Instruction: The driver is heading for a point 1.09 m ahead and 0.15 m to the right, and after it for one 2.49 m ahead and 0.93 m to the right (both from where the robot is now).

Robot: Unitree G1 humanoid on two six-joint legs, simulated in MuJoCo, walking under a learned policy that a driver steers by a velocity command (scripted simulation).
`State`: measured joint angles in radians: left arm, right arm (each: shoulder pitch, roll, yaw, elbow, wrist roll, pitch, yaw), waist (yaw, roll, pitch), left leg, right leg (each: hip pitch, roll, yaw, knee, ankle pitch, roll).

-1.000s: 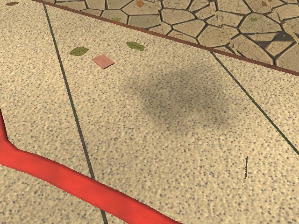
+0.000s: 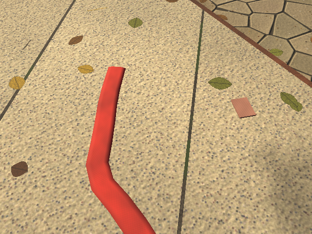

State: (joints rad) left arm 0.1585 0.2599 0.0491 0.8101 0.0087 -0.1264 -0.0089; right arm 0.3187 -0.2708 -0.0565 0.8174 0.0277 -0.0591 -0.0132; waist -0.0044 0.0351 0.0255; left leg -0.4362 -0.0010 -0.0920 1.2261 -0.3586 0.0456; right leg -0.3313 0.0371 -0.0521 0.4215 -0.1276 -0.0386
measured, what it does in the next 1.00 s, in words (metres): walks ahead: left foot, then right foot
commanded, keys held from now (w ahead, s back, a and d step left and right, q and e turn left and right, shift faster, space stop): w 0.36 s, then w+e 0.64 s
